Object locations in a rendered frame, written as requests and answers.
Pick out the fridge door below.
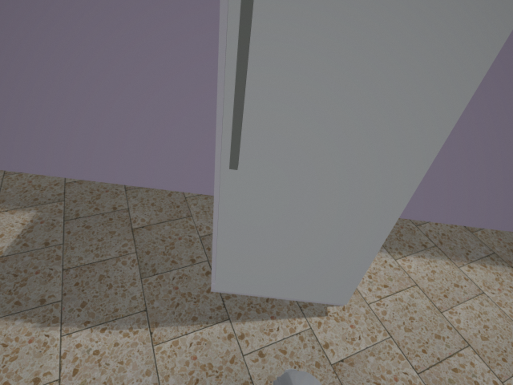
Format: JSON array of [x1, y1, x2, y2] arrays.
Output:
[[215, 0, 513, 305]]

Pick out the handle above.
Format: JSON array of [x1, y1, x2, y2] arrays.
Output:
[[229, 0, 253, 170]]

